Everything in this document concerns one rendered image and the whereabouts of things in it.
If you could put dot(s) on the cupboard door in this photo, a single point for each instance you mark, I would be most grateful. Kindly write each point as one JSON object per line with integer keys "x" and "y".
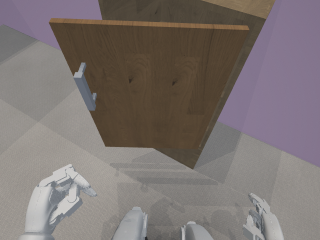
{"x": 157, "y": 83}

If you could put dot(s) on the robot left hand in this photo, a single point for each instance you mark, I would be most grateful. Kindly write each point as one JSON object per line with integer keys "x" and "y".
{"x": 41, "y": 216}

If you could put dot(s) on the robot thigh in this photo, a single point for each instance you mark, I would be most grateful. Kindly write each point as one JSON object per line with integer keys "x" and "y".
{"x": 194, "y": 232}
{"x": 133, "y": 226}

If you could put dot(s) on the robot right thigh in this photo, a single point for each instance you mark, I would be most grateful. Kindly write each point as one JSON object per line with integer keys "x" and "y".
{"x": 194, "y": 232}

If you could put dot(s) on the robot right hand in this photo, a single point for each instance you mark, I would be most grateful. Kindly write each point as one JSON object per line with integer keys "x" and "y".
{"x": 267, "y": 225}

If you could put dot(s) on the robot left thigh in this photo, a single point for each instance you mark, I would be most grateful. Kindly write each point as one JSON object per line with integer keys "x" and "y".
{"x": 133, "y": 226}

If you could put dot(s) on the handle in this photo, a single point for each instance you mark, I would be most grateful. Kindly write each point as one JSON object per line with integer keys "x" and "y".
{"x": 84, "y": 89}

